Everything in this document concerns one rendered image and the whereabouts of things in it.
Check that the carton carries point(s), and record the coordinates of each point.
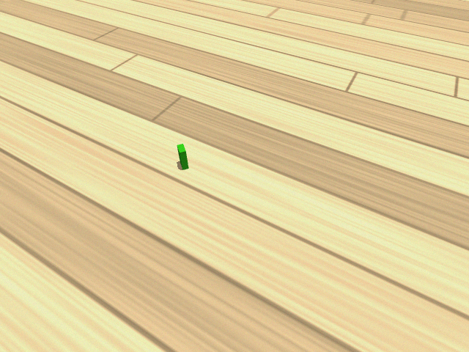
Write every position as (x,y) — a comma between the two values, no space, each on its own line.
(183,156)

